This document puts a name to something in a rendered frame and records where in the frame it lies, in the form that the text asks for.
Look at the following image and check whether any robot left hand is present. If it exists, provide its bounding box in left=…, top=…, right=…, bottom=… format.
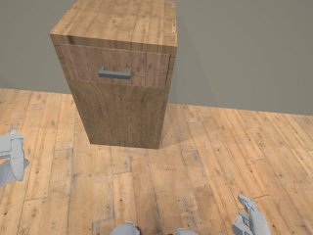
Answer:
left=0, top=129, right=29, bottom=187

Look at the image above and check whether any left robot shin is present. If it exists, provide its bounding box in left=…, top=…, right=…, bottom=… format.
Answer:
left=123, top=221, right=136, bottom=228

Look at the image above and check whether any robot right hand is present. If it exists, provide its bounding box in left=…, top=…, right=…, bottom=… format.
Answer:
left=233, top=194, right=271, bottom=235

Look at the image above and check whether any handle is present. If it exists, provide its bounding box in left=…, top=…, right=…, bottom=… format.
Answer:
left=98, top=66, right=132, bottom=80

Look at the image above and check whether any left robot thigh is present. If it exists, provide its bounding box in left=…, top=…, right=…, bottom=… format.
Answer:
left=110, top=224, right=140, bottom=235

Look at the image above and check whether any cabinet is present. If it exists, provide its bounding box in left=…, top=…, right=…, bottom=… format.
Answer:
left=49, top=0, right=178, bottom=150

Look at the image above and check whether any drawer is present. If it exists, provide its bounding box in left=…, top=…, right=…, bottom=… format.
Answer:
left=59, top=43, right=170, bottom=88

